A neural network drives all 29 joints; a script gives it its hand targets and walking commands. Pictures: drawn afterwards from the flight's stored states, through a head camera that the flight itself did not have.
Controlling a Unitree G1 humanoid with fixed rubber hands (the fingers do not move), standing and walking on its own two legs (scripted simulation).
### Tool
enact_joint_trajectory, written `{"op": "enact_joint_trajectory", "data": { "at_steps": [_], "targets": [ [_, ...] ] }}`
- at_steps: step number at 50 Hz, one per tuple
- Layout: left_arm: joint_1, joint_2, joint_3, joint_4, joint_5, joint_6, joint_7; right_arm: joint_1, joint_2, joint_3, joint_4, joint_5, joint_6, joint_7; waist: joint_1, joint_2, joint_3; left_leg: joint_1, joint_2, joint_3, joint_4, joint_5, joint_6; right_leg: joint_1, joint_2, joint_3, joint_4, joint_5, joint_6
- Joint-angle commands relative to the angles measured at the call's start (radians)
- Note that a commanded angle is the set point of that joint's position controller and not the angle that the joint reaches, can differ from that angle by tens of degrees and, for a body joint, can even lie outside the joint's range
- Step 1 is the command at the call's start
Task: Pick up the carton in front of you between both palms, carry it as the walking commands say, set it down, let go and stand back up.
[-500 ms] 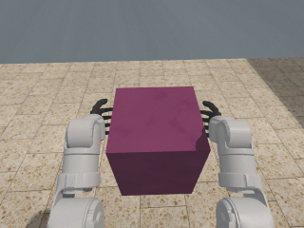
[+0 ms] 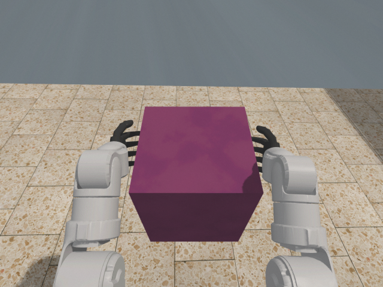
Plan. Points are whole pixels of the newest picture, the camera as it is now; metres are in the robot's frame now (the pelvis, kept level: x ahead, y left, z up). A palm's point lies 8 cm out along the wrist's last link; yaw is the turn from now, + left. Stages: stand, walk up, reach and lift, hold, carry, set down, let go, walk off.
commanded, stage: carry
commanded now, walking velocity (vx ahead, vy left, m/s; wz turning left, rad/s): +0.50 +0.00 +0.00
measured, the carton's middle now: (194, 178) +0.35 +0.01 +0.05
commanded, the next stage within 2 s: none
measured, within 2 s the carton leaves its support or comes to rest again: neither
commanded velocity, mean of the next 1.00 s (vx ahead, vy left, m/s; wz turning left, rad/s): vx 0.28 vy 0.00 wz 0.00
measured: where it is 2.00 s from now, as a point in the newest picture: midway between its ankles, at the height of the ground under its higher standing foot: (191, 227)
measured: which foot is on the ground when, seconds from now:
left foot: down 0.00-0.46, up 0.48-0.86, down 0.88-1.00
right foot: up 0.00-0.42, down 0.44-0.88, up 0.90-1.00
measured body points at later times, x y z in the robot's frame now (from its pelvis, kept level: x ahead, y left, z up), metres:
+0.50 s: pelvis +0.32 -0.03 +0.00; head +0.33 -0.03 +0.45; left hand +0.66 +0.13 +0.10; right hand +0.67 -0.17 +0.10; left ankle +0.13 +0.07 -0.65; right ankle +0.42 -0.10 -0.72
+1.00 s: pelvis +0.58 +0.00 +0.02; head +0.57 +0.01 +0.47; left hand +0.87 +0.16 +0.09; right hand +0.87 -0.14 +0.09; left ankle +0.65 +0.08 -0.72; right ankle +0.50 -0.11 -0.71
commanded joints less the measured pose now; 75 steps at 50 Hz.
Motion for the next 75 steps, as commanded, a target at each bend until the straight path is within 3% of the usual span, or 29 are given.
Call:
{"op": "enact_joint_trajectory", "data": {
  "at_steps": [1,3,6,10,16,20,21,22,23,24,26,27,29,33,36,39,41,43,44,45,46,47,49,51,53,56,60,65,75],
  "targets": [
    [-0.668,-1.117,-0.66,-0.092,-0.412,0.025,-0.256,-0.657,0.996,0.642,-0.098,0.437,-0.001,0.242,-0.07,0.123,-0.424,0.748,0.337,-0.584,-0.192,0.166,0.144,-0.524,-0.023,0.044,0.258,0.086,-0.007],
    [-0.67,-1.136,-0.654,-0.116,-0.399,0.018,-0.239,-0.754,1.052,0.678,-0.167,0.495,-0.008,0.252,-0.055,0.074,-0.392,0.605,0.31,-0.463,-0.221,0.218,0.102,-0.454,-0.068,0.047,0.147,0.154,0.005],
    [-0.64,-1.125,-0.653,-0.118,-0.369,0.003,-0.212,-0.777,1.067,0.697,-0.177,0.535,-0.02,0.26,-0.046,0.124,-0.399,0.57,0.274,-0.358,-0.241,0.232,0.093,-0.442,-0.071,0.016,0.061,0.21,0.023],
    [-0.628,-1.088,-0.65,-0.101,-0.338,-0.007,-0.193,-0.758,1.04,0.691,-0.142,0.537,-0.03,0.263,-0.068,0.136,-0.365,0.624,0.255,-0.286,-0.247,0.348,0.103,-0.524,-0.079,-0.025,-0.111,0.3,0.03],
    [-0.564,-1.084,-0.635,-0.055,-0.321,0.01,-0.208,-0.673,1.039,0.663,-0.08,0.496,-0.02,0.271,-0.074,0.138,-0.28,0.66,0.206,-0.167,-0.238,0.57,0.055,-0.438,-0.036,-0.107,-0.441,0.495,0.006],
    [-0.511,-1.112,-0.635,-0.07,-0.33,0.027,-0.233,-0.587,1.059,0.653,-0.076,0.457,-0.004,0.27,-0.029,0.174,-0.302,0.621,0.19,-0.057,-0.101,0.813,-0.03,-0.092,0.025,-0.195,-0.677,0.574,-0.027],
    [-0.497,-1.117,-0.637,-0.079,-0.334,0.028,-0.24,-0.567,1.062,0.658,-0.087,0.451,0.0,0.27,-0.007,0.143,-0.367,0.528,0.165,-0.019,0.042,0.747,-0.062,0.138,0.026,-0.203,-0.706,0.564,-0.031],
    [-0.468,-1.12,-0.637,-0.092,-0.338,0.029,-0.249,-0.567,1.054,0.666,-0.107,0.447,0.002,0.271,0.024,0.057,-0.456,0.338,0.147,-0.025,0.254,0.41,-0.084,0.392,-0.135,-0.015,-0.672,0.516,-0.053],
    [-0.478,-1.09,-0.63,-0.094,-0.318,0.025,-0.25,-0.576,1.092,0.682,-0.119,0.452,0.012,0.273,0.01,-0.186,-0.562,0.007,0.022,-0.056,0.535,-0.057,-0.123,0.683,-0.433,0.458,-0.664,0.593,-0.221],
    [-0.44,-1.123,-0.641,-0.098,-0.331,0.021,-0.253,-0.575,1.081,0.686,-0.142,0.45,0.012,0.274,0.025,-0.241,-0.519,-0.174,-0.036,-0.115,0.691,-0.326,-0.112,0.673,-0.433,0.591,-0.752,0.593,-0.271],
    [-0.488,-1.158,-0.678,-0.201,-0.361,0.014,-0.262,-0.577,1.105,0.712,-0.181,0.454,-0.004,0.267,0.013,-0.074,-0.446,-0.209,0.062,-0.161,0.689,-0.241,-0.086,0.54,-0.369,0.388,-0.757,0.628,-0.2],
    [-0.519,-1.17,-0.702,-0.246,-0.381,0.009,-0.266,-0.565,1.109,0.725,-0.204,0.453,-0.013,0.261,0.001,-0.024,-0.405,-0.184,0.093,-0.164,0.619,-0.197,-0.09,0.454,-0.35,0.309,-0.782,0.644,-0.165],
    [-0.513,-1.169,-0.735,-0.295,-0.404,0.002,-0.272,-0.525,1.111,0.746,-0.236,0.444,-0.027,0.247,-0.003,-0.055,-0.401,-0.117,0.104,-0.135,0.508,-0.153,-0.1,0.375,-0.315,0.206,-0.822,0.606,-0.132],
    [-0.383,-1.111,-0.755,-0.316,-0.404,0.0,-0.289,-0.386,1.07,0.771,-0.259,0.4,-0.044,0.222,-0.007,-0.101,-0.373,-0.102,0.069,-0.048,0.281,-0.113,-0.132,0.379,-0.272,0.035,-0.8,0.922,-0.126],
    [-0.282,-1.064,-0.749,-0.317,-0.376,0.007,-0.297,-0.316,1.041,0.788,-0.286,0.383,-0.037,0.22,-0.002,-0.145,-0.343,-0.069,0.039,-0.002,0.129,0.02,-0.132,0.387,-0.235,-0.053,-0.762,1.125,-0.091],
    [-0.18,-1.038,-0.735,-0.316,-0.334,0.021,-0.302,-0.254,1.021,0.796,-0.31,0.382,-0.016,0.237,0.007,-0.152,-0.308,-0.001,0.01,0.033,-0.018,0.146,-0.129,0.387,-0.204,-0.114,-0.725,1.163,-0.063],
    [-0.121,-1.03,-0.728,-0.315,-0.306,0.027,-0.303,-0.209,1.012,0.796,-0.314,0.382,0.001,0.255,0.013,-0.144,-0.283,0.095,0.007,0.052,-0.136,0.242,-0.13,0.362,-0.193,-0.126,-0.676,1.089,-0.044],
    [-0.077,-1.025,-0.731,-0.317,-0.287,0.033,-0.305,-0.156,1.002,0.79,-0.308,0.373,0.014,0.273,-0.007,-0.086,-0.269,0.322,0.03,0.065,-0.315,0.433,-0.129,0.251,-0.171,-0.145,-0.558,0.968,0.008],
    [-0.054,-1.016,-0.734,-0.318,-0.278,0.036,-0.307,-0.128,0.989,0.783,-0.303,0.367,0.02,0.281,-0.008,-0.042,-0.294,0.485,0.138,-0.022,-0.267,0.669,-0.117,0.138,-0.157,-0.13,-0.492,0.792,0.043],
    [-0.069,-1.039,-0.751,-0.332,-0.292,0.045,-0.308,-0.109,0.974,0.769,-0.298,0.351,0.022,0.286,-0.015,0.108,-0.383,0.727,0.33,-0.192,-0.104,1.148,-0.016,-0.043,-0.122,-0.088,-0.365,0.423,0.077],
    [-0.055,-1.049,-0.759,-0.335,-0.299,0.053,-0.311,-0.054,0.982,0.76,-0.275,0.347,0.021,0.289,-0.028,0.211,-0.422,0.824,0.403,-0.281,-0.092,1.27,0.085,-0.168,-0.075,-0.049,-0.312,0.079,0.081],
    [-0.043,-1.061,-0.765,-0.346,-0.306,0.053,-0.314,-0.017,1.009,0.756,-0.274,0.351,0.015,0.292,-0.028,0.22,-0.428,0.756,0.398,-0.297,-0.155,1.084,0.104,-0.161,-0.083,-0.016,-0.342,-0.018,0.071],
    [-0.083,-1.084,-0.788,-0.387,-0.333,0.044,-0.316,-0.05,1.053,0.761,-0.316,0.372,0.005,0.297,-0.015,0.154,-0.404,0.614,0.35,-0.251,-0.243,0.671,0.048,-0.047,-0.101,-0.013,-0.55,-0.02,0.062],
    [-0.077,-1.114,-0.798,-0.395,-0.343,0.035,-0.315,-0.058,1.071,0.772,-0.338,0.381,-0.002,0.299,-0.01,0.148,-0.383,0.474,0.285,-0.168,-0.274,0.316,-0.018,0.096,-0.091,-0.057,-0.677,0.196,0.063],
    [-0.047,-1.125,-0.803,-0.385,-0.335,0.026,-0.313,-0.061,1.068,0.783,-0.36,0.392,-0.005,0.305,-0.014,0.092,-0.341,0.419,0.223,-0.098,-0.267,0.138,-0.056,0.096,-0.137,-0.025,-0.699,0.294,0.064],
    [-0.003,-1.094,-0.793,-0.367,-0.326,0.031,-0.312,-0.024,1.043,0.787,-0.339,0.389,-0.004,0.305,-0.017,0.033,-0.314,0.418,0.201,-0.077,-0.147,0.436,-0.056,0.101,-0.175,-0.018,-0.644,0.505,0.053],
    [0.046,-1.061,-0.778,-0.353,-0.314,0.032,-0.307,-0.007,1.004,0.793,-0.345,0.385,0.002,0.301,-0.014,0.007,-0.322,0.397,0.189,-0.06,-0.043,0.58,-0.047,0.105,-0.17,-0.024,-0.597,0.735,0.044],
    [0.054,-1.053,-0.776,-0.347,-0.296,0.019,-0.305,-0.017,0.993,0.807,-0.352,0.38,-0.006,0.301,-0.012,-0.008,-0.302,0.353,0.179,-0.05,-0.008,0.517,-0.056,0.103,-0.176,-0.019,-0.577,0.831,0.035],
    [0.075,-1.051,-0.748,-0.251,-0.23,-0.091,-0.319,0.027,0.995,0.774,-0.248,0.307,-0.117,0.314,-0.012,0.005,-0.25,0.333,0.185,-0.06,-0.029,0.364,-0.061,0.071,-0.175,-0.005,-0.596,0.688,0.019]
  ]
}}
